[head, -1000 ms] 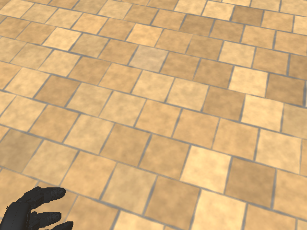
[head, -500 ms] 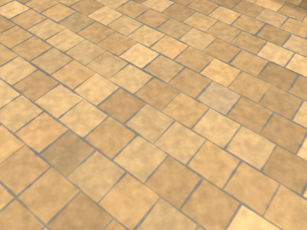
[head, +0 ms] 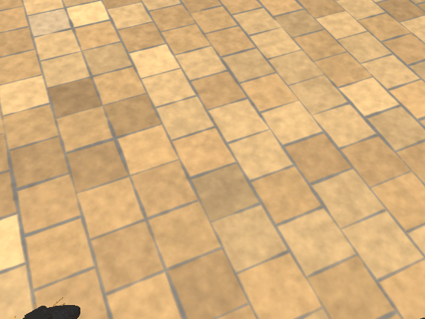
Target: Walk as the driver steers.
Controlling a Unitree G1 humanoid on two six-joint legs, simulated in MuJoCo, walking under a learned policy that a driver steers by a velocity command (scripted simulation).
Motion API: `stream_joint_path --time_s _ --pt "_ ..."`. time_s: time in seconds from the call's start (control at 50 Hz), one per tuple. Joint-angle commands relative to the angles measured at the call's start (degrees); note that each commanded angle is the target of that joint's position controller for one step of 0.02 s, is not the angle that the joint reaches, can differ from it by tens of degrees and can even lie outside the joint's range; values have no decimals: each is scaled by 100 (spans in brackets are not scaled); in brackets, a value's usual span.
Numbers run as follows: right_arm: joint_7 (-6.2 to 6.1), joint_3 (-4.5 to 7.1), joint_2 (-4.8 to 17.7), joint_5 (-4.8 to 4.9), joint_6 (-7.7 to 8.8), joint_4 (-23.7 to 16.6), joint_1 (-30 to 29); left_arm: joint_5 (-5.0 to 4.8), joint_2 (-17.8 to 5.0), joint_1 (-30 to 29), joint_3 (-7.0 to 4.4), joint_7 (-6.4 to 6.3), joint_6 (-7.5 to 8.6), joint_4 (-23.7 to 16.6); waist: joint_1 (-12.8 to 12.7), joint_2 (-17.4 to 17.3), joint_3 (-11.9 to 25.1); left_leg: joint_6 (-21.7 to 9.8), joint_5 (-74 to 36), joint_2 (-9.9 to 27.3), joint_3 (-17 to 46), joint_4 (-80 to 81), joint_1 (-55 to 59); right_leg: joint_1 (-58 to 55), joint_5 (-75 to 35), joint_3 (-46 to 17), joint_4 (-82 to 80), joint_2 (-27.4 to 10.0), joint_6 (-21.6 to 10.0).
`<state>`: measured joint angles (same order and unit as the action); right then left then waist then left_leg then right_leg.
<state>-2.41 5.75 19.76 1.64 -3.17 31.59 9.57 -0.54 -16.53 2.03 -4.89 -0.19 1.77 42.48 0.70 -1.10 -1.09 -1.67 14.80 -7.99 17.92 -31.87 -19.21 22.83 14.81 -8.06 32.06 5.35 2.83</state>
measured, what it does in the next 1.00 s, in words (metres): steps on the spot: right foot, then left foot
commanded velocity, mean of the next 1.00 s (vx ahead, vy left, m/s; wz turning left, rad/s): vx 0.02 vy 0.00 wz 0.02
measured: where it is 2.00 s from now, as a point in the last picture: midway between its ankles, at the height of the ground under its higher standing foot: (292, 259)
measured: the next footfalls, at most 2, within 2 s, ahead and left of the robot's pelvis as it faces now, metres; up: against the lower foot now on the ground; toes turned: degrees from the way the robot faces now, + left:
right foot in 0.02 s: +0.08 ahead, -0.12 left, +0.00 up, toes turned +10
left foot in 0.44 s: +0.02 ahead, +0.16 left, +0.00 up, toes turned +20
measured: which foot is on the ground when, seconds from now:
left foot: down 0.00-0.02, up 0.04-0.42, down 0.44-0.90, up 0.92-1.00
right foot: up 0.00-0.00, down 0.02-0.44, up 0.46-0.88, down 0.90-1.00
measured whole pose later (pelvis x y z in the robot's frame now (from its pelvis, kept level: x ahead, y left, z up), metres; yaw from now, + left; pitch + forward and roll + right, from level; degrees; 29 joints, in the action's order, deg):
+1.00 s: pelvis +0.04 +0.00 -0.01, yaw -4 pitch +3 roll +2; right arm 0.2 6.3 18.0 1.0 1.1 39.1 6.4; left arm -1.9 -18.0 13.5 -5.4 1.2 -0.8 35.7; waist -0.7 -2.5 -2.7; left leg 1.5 29.2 3.6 -1.7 -63.8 -25.8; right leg 20.0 19.7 2.0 36.3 1.0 -5.3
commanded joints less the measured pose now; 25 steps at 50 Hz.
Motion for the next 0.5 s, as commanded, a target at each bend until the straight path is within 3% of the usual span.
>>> stream_joint_path --time_s 0.02,0.04,0.06,0.08,0.1,0.12,0.14,0.18,0.22,0.3,0.36,0.4,0.42,0.44,0.46,0.48,0.5 --pt "14 172 664 38 25 -531 -227 7 -857 381 -292 8 126 -261 -216 -727 963 -398 -856 903 1323 -43 322 -1362 -1013 -164 -1332 -664 -274" --pt "53 46 210 -65 8 -428 396 80 -1146 248 -327 -34 57 -373 169 668 1216 -124 1550 174 374 -1279 -414 -2190 -1854 -1271 -1276 -1933 -795" --pt "81 139 559 -47 75 -628 375 308 -1178 279 -314 -20 27 -362 261 1757 862 159 2398 -91 -371 -2431 -1576 -1979 -2410 -2509 -1497 -2729 -1671" --pt "111 268 1045 -81 119 -514 427 257 -932 125 -274 -46 48 -487 231 1411 702 382 2029 437 -582 -3318 -1811 -1824 -2265 -2279 -1478 -2894 -1903" --pt "129 327 1173 -43 98 -374 376 193 -633 -85 -196 -109 22 -572 185 1026 544 479 1544 625 -734 -3615 -1830 -1650 -1851 -1492 -1401 -2461 -1684" --pt "123 314 1049 -37 41 -269 379 148 -526 -172 -153 -172 -31 -627 162 753 471 552 1179 717 -844 -3857 -1848 -1574 -1435 -936 -1361 -2074 -1453" --pt "146 260 884 -35 8 -293 357 105 -552 -182 -139 -232 -69 -622 102 706 368 616 904 788 -1004 -4087 -1979 -1532 -1488 -614 -1397 -1957 -1424" --pt "200 133 572 31 8 -433 111 143 -669 67 -141 -306 -119 -555 -67 770 288 696 624 1000 -1420 -3846 -2112 -1623 -1855 -49 -1512 -1854 -1467" --pt "209 67 437 36 23 -566 -167 190 -781 368 -172 -315 -158 -487 -288 905 408 784 578 1181 -1585 -3423 -2253 -2049 -2120 175 -1537 -2002 -1582" --pt "240 -40 227 -81 55 -634 -262 143 -1050 449 -248 -194 -205 -434 -328 933 679 728 750 1252 -1753 -2313 -1446 -2019 -2612 604 -1428 -2171 -1639" --pt "251 -40 240 -94 34 -527 -126 7 -1139 400 -252 -63 -189 -391 -255 1079 696 557 716 1010 -1966 -1340 -595 -1708 -2667 771 -1263 -2177 -1562" --pt "251 -53 135 -125 28 -391 140 -133 -1048 363 -172 7 -157 -289 -39 1054 714 317 263 842 -1929 -48 150 -1611 -2475 701 -930 -2115 -1410" --pt "250 -63 67 -152 41 -202 479 -183 -784 316 -52 40 -135 -225 157 925 751 142 -531 766 -1957 1048 1007 -1254 -2209 785 -653 -1959 -1179" --pt "206 -79 142 -207 61 -116 624 -76 -291 646 148 122 -58 -82 104 477 953 72 -1481 1118 -1532 1389 2149 -626 -1383 964 -388 -1663 -690" --pt "107 -43 593 -295 77 -214 804 270 120 758 338 216 -21 -193 -46 -963 1268 -275 -4176 2630 -14 985 3077 372 1358 1300 794 -1199 -130" --pt "115 -87 541 -486 163 -245 343 92 -142 932 233 182 -62 -136 -110 -1378 1309 -1250 -3849 3232 -4 920 1968 394 2312 825 1371 -1104 80" --pt "167 -64 449 -480 246 -291 116 -77 -778 690 69 106 -132 -151 86 -1059 951 -1373 -3057 2863 -352 1093 1517 372 2205 728 1943 -1065 182"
